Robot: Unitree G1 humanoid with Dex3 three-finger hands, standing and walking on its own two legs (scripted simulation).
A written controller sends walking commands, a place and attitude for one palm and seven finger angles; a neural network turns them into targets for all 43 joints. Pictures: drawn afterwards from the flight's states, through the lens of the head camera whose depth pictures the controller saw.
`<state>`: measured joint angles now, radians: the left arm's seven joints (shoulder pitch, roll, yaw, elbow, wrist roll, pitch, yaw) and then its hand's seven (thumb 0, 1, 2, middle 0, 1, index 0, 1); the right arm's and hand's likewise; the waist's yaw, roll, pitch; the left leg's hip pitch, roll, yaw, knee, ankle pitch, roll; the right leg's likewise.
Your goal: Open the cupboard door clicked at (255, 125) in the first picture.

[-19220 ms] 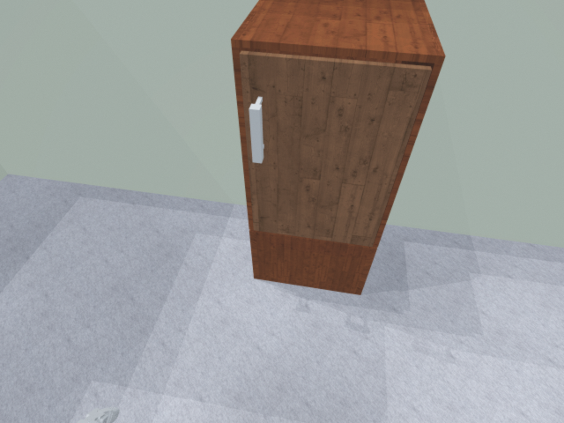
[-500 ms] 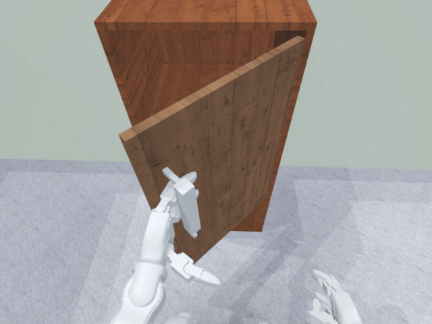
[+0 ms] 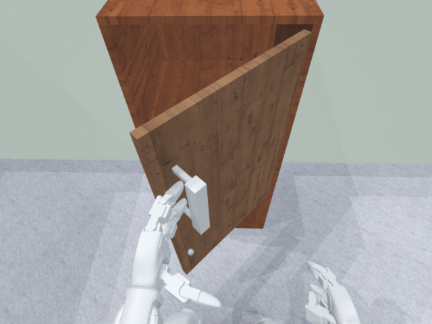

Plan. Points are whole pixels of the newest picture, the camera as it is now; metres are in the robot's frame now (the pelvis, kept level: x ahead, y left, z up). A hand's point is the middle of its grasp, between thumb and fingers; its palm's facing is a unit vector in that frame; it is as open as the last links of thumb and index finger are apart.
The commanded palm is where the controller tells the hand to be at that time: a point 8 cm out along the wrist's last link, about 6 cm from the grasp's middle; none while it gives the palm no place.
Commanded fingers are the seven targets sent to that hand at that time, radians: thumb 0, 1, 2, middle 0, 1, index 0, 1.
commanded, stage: slide the hand sideways off the handle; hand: left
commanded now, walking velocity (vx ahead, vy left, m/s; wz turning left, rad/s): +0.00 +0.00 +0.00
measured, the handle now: (190, 200) +0.32 +0.07 +0.07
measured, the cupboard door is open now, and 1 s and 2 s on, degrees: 46 46 46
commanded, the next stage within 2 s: draw the hand back to the body in 0.54 s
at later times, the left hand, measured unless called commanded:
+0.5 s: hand (151, 279) +0.19 +0.11 +0.06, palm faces +0.05 -1.00 -0.03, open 16.2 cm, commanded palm +0.16 +0.16 +0.07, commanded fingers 0.00 -0.50 0.30 -0.15 -0.30 -0.15 -0.30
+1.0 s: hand (122, 272) +0.18 +0.14 +0.11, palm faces +0.00 -1.00 -0.05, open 16.3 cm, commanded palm +0.15 +0.20 +0.12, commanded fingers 0.00 -0.50 0.30 -0.15 -0.30 -0.15 -0.30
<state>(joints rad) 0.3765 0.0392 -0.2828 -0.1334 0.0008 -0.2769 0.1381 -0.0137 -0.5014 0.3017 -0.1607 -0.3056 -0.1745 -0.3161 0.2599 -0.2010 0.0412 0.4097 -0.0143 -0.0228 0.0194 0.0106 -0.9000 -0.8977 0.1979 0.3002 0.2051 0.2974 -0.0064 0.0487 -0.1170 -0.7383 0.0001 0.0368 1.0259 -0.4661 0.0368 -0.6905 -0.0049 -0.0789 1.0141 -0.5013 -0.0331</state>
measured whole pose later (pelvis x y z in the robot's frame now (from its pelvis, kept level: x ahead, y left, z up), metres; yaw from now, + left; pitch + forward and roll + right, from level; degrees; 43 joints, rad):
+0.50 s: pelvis +0.01 -0.02 -0.01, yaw +1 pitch +12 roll -1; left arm 0.65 0.13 -0.07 -0.28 -0.13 -0.37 -0.05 -0.01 -0.50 0.30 -0.16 -0.31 -0.18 -0.32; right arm 0.26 -0.22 0.01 0.40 0.00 -0.05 -0.01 0.01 -0.90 -0.90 0.20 0.30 0.20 0.30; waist 0.01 0.04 -0.14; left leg -0.80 0.02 0.00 1.08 -0.50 0.01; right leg -0.74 0.01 -0.11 1.06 -0.54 -0.06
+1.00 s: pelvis +0.01 -0.01 +0.01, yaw +1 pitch +9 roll -2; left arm 0.63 0.19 0.02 -0.38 -0.22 -0.23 -0.14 -0.01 -0.50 0.30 -0.15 -0.30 -0.15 -0.30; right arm 0.30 -0.22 0.03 0.41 0.04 -0.08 -0.06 0.01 -0.90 -0.90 0.20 0.30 0.21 0.30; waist 0.01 0.07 -0.15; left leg -0.68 0.01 0.00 1.00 -0.47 0.02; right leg -0.62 0.02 -0.11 0.96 -0.49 -0.04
